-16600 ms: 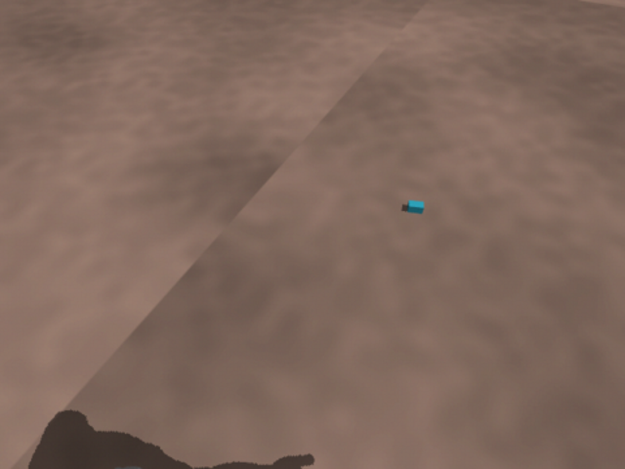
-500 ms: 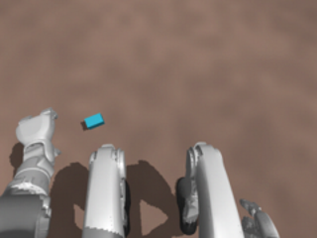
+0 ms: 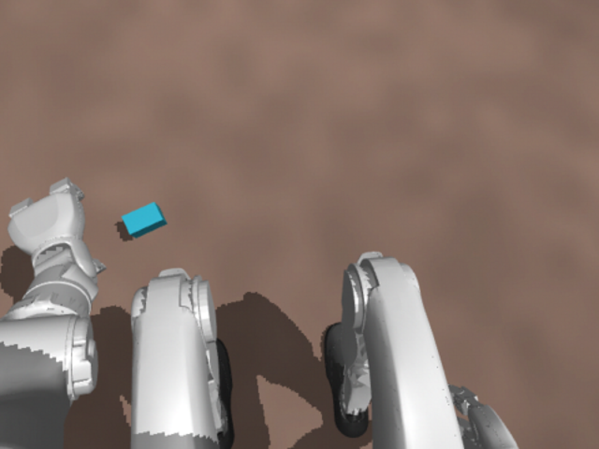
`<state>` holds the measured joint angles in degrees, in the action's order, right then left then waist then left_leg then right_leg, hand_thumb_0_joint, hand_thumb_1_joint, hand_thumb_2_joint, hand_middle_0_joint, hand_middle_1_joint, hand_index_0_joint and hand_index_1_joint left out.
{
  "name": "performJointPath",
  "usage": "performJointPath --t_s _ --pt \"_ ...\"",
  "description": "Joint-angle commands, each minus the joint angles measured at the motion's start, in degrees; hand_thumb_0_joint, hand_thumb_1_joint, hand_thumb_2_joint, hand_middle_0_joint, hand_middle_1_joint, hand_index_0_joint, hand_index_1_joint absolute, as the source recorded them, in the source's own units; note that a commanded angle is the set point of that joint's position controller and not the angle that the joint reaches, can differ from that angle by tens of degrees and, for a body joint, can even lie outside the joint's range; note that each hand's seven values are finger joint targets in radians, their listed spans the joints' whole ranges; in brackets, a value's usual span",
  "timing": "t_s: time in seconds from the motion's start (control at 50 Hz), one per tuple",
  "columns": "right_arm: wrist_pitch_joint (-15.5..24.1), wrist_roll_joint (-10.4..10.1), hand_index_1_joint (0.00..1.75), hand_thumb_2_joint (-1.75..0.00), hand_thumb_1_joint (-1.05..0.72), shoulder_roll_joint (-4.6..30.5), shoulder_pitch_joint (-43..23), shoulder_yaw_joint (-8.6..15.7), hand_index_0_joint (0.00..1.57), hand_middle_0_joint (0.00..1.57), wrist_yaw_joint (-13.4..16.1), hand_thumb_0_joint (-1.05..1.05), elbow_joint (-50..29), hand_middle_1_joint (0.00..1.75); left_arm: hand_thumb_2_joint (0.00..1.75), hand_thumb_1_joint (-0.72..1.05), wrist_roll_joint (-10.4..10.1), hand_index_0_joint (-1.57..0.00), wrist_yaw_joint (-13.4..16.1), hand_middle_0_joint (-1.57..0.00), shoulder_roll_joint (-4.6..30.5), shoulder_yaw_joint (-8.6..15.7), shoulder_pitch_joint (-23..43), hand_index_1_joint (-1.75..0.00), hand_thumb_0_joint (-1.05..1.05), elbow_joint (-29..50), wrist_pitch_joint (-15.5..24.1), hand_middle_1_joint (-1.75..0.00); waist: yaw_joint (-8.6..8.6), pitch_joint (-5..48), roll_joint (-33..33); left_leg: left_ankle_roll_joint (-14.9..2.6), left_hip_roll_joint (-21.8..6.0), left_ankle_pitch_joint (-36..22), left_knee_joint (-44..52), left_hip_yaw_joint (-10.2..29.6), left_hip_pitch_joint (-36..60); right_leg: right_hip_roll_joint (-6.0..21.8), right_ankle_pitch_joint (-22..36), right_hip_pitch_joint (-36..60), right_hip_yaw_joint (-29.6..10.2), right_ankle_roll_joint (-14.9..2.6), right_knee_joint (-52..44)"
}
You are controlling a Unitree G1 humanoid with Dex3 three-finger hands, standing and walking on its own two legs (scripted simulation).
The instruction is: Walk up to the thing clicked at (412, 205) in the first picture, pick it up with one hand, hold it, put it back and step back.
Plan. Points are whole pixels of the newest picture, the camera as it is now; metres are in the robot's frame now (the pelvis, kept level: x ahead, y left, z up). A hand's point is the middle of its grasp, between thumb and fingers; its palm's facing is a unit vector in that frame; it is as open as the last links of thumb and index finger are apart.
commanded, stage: rise first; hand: left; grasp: from above
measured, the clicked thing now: (145, 220) +0.45 +0.26 -0.34
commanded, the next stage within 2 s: none
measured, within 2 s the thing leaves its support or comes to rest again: neither
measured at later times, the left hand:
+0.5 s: hand (91, 238) +0.39 +0.30 -0.21, palm faces -0.36 -0.24 -0.90, open 12.1 cm
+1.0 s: hand (100, 232) +0.41 +0.29 -0.22, palm faces -0.34 -0.24 -0.91, open 12.1 cm
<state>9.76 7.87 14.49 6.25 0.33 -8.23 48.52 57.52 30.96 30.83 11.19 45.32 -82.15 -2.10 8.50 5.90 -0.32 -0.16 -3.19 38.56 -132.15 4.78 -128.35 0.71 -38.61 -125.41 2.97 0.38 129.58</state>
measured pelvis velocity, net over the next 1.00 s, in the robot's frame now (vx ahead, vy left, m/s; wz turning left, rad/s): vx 0.00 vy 0.00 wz -0.03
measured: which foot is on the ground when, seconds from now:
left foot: down 0.00-1.00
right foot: down 0.00-1.00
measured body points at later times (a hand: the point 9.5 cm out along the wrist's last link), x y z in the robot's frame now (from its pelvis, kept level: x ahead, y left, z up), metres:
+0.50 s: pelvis +0.00 +0.00 -0.02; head +0.23 +0.04 +0.36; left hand +0.41 +0.31 -0.16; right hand +0.07 -0.27 -0.15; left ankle +0.08 +0.13 -0.32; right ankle +0.10 -0.12 -0.32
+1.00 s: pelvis +0.00 +0.00 -0.03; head +0.23 +0.05 +0.35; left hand +0.42 +0.30 -0.17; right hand +0.05 -0.27 -0.15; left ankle +0.08 +0.13 -0.32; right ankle +0.10 -0.12 -0.32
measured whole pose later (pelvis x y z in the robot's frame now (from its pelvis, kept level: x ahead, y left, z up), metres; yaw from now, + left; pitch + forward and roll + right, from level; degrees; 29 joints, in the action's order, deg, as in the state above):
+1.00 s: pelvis +0.00 +0.00 -0.03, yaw -2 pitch +33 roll -6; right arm 12.6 10.2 16.3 7.4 -1.0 -14.7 49.6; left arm 59.4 35.2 34.2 15.0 49.4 -89.0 -0.5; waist 11.6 2.4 0.4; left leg 0.0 -3.1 39.2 -139.1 6.9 -133.0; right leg 0.1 -38.6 -129.4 4.3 0.6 135.2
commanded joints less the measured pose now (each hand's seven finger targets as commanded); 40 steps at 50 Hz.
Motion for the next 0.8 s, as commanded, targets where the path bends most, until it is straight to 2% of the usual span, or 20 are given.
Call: performJointPath --t_s 0.0,0.12,0.14,0.16,0.24,0.26,0.36,0.38,0.42,0.46,0.48,0.5,0.54,0.56,0.58,0.6,0.62,0.74,0.76,0.78 --pt "1.28 -0.06 0.30 -0.90 -0.89 12.01 11.00 3.54 0.20 0.20 -0.62 0.00 -0.95 0.30 0.73 -0.23 0.28 -0.38 2.36 -0.39 14.77 2.06 13.32 -0.72 0.00 5.03 0.54 -0.72 -0.18 36.63 -7.45 -1.67 1.72 -8.61 12.13 -4.28 25.82 -1.51 10.47 19.42 3.28 -2.02 -14.28" --pt "1.43 0.23 0.30 -0.90 -0.90 12.05 11.23 3.83 0.20 0.20 -1.66 0.00 -0.75 0.30 0.71 -0.22 0.88 -0.39 2.50 -0.39 15.78 2.01 15.19 -0.73 0.00 6.57 1.68 -0.73 0.14 37.05 -9.22 -1.71 1.72 -7.64 10.56 -4.64 24.25 -1.68 9.72 19.55 3.28 -2.13 -12.95" --pt "1.31 0.19 0.30 -0.90 -0.89 12.20 11.77 3.82 0.20 0.20 -1.81 0.00 -0.55 0.30 0.72 -0.23 1.13 -0.37 2.59 -0.37 15.09 2.18 13.80 -0.74 0.00 5.66 1.55 -0.74 -0.29 37.41 -9.28 -1.53 1.64 -8.44 10.57 -4.51 25.19 -1.92 10.55 19.53 3.45 -2.19 -12.80" --pt "1.38 0.23 0.30 -0.90 -0.89 12.42 11.59 3.92 0.20 0.20 -1.96 0.00 -0.65 0.30 0.72 -0.22 1.36 -0.38 2.68 -0.38 15.40 2.06 15.14 -0.73 0.00 5.90 1.58 -0.74 0.45 36.84 -9.34 -1.65 1.64 -7.86 10.44 -4.19 24.87 -1.88 9.95 18.18 3.80 -2.27 -12.33" --pt "1.40 0.23 0.30 -0.90 -0.89 12.75 11.64 3.82 0.20 0.20 -2.50 0.00 -0.48 0.30 0.72 -0.23 1.58 -0.37 2.87 -0.37 14.13 1.53 15.44 -0.74 0.00 5.03 1.51 -0.74 0.55 34.89 -12.11 -1.21 1.46 -7.98 11.05 -3.33 26.42 -1.80 10.02 15.06 4.40 -2.60 -10.91" --pt "1.43 0.25 0.30 -0.90 -0.89 13.35 11.40 3.94 0.20 0.20 -2.57 0.00 -0.20 0.30 0.71 -0.22 1.30 -0.38 3.17 -0.38 14.86 2.43 15.18 -0.73 0.00 3.77 1.41 -0.73 0.62 35.16 -10.77 -1.29 1.33 -7.53 10.67 -2.93 26.06 -1.92 9.72 14.30 4.67 -2.54 -10.71" --pt "1.63 0.53 0.30 -0.90 -0.89 13.22 11.29 3.55 0.20 0.20 -3.12 0.00 -0.08 0.30 0.70 -0.21 1.28 -0.39 3.79 -0.39 14.82 2.08 15.92 -0.72 0.00 3.38 1.48 -0.72 1.27 34.30 -10.96 -1.41 1.57 -6.90 9.76 -3.51 24.25 -1.95 9.17 14.70 4.43 -2.49 -10.65" --pt "1.70 0.53 0.30 -0.90 -0.89 13.65 11.99 3.62 0.20 0.20 -3.21 0.00 -0.16 0.30 0.70 -0.21 1.54 -0.39 3.95 -0.39 15.19 2.88 16.16 -0.71 0.00 3.42 1.35 -0.71 1.40 34.24 -11.01 -1.35 1.52 -7.52 9.85 -3.31 25.02 -1.93 9.71 14.50 4.62 -2.45 -10.38" --pt "1.72 0.49 0.30 -0.90 -0.89 13.93 11.33 3.65 0.20 0.20 -3.34 0.00 -0.18 0.30 0.70 -0.21 1.47 -0.39 4.25 -0.39 15.77 3.18 15.74 -0.71 0.00 2.96 1.35 -0.71 0.92 34.98 -12.06 -1.19 1.61 -7.20 10.14 -2.86 25.13 -1.92 9.41 13.60 4.92 -2.64 -9.51" --pt "1.85 0.79 0.30 -0.90 -0.89 13.89 12.00 3.36 0.20 0.20 -3.63 0.00 -0.21 0.30 0.71 -0.22 1.80 -0.38 4.37 -0.38 14.69 2.40 17.13 -0.72 0.00 1.84 1.29 -0.73 2.34 33.10 -11.31 -1.36 1.53 -7.11 9.26 -3.23 24.03 -1.97 9.68 13.84 4.82 -2.39 -10.15" --pt "1.90 0.77 0.30 -0.90 -0.89 13.84 12.32 3.20 0.20 0.20 -3.75 0.00 -0.10 0.30 0.71 -0.21 1.81 -0.39 4.31 -0.39 15.75 2.75 18.14 -0.71 0.00 2.46 1.41 -0.71 2.57 33.58 -10.29 -1.45 1.62 -7.35 8.87 -3.19 23.79 -2.04 9.72 14.17 4.76 -2.36 -10.15" --pt "2.05 0.88 0.30 -0.90 -0.89 14.15 12.42 3.24 0.20 0.20 -3.85 0.00 0.04 0.30 0.69 -0.20 1.62 -0.41 4.38 -0.41 16.75 3.59 18.20 -0.70 0.00 2.96 1.61 -0.69 2.37 33.49 -11.01 -1.46 1.66 -7.50 8.67 -3.20 23.73 -1.96 9.67 14.18 4.75 -2.36 -9.84" --pt "2.15 0.97 0.30 -0.90 -0.90 14.20 11.60 3.08 0.20 0.20 -4.06 0.00 0.04 0.30 0.69 -0.20 1.28 -0.40 4.30 -0.40 15.71 3.06 15.23 -0.72 0.00 0.02 1.60 -0.72 1.54 33.91 -10.03 -1.72 1.79 -7.31 7.93 -3.86 21.99 -2.19 9.81 15.51 4.43 -2.22 -10.40" --pt "2.27 1.03 0.30 -0.90 -0.89 14.35 12.63 3.07 0.20 0.20 -4.16 0.00 -0.10 0.30 0.70 -0.21 1.71 -0.39 4.35 -0.40 17.15 4.03 16.97 -0.70 0.00 1.67 1.66 -0.70 2.34 33.75 -9.80 -1.64 1.76 -7.86 7.76 -3.88 22.51 -2.16 10.12 15.79 4.50 -2.09 -10.46" --pt "2.31 1.20 0.30 -0.90 -0.89 14.13 12.47 2.91 0.20 0.20 -4.34 0.00 0.13 0.30 0.69 -0.20 1.73 -0.40 4.20 -0.40 17.45 3.64 17.28 -0.71 0.00 2.32 1.88 -0.71 2.01 33.59 -10.36 -1.66 1.78 -7.35 7.66 -3.81 22.17 -2.08 9.58 15.80 4.45 -2.22 -10.16" --pt "2.44 1.12 0.30 -0.90 -0.90 14.28 12.10 2.96 0.20 0.20 -4.41 0.00 0.05 0.30 0.69 -0.20 1.63 -0.40 4.13 -0.40 16.03 3.21 15.42 -0.71 0.00 -0.05 1.62 -0.71 1.83 33.38 -10.28 -1.58 1.73 -7.33 7.48 -3.89 22.58 -2.20 9.54 15.37 4.51 -2.22 -10.29" --pt "2.69 1.25 0.30 -0.90 -0.89 14.43 12.15 3.04 0.20 0.20 -4.51 0.00 0.01 0.30 0.70 -0.20 1.77 -0.40 4.17 -0.40 16.33 3.27 17.02 -0.70 0.00 0.72 1.87 -0.70 2.45 33.28 -11.40 -1.56 1.81 -6.83 7.67 -3.72 22.53 -2.21 9.05 14.65 4.72 -2.29 -9.82" --pt "2.89 1.42 0.30 -0.90 -0.90 14.58 12.15 2.60 0.20 0.20 -5.14 0.00 0.26 0.30 0.68 -0.19 1.64 -0.41 4.89 -0.41 17.10 3.77 16.98 -0.70 0.00 0.06 2.46 -0.70 2.31 33.40 -9.87 -1.74 1.89 -5.75 7.10 -3.67 19.67 -2.58 8.12 16.66 4.70 -2.07 -10.33" --pt "3.03 1.49 0.30 -0.90 -0.90 14.77 12.64 2.64 0.20 0.20 -5.21 0.00 0.28 0.30 0.76 -0.27 1.85 -0.36 5.14 -0.41 17.43 4.52 17.28 -0.68 0.00 0.48 2.37 -0.64 2.59 33.66 -10.41 -1.62 1.90 -6.62 7.13 -3.47 21.20 -2.57 8.95 15.70 5.10 -2.13 -9.85" --pt "3.09 1.48 0.30 -0.90 -0.89 14.81 12.15 2.68 0.20 0.20 -5.35 0.00 0.45 0.30 0.72 -0.23 2.07 -0.38 5.12 -0.40 17.19 3.76 17.03 -0.70 0.00 0.14 2.21 -0.69 2.40 33.63 -11.65 -1.45 1.97 -6.48 7.60 -3.23 22.08 -2.51 8.76 14.61 5.29 -2.37 -9.33"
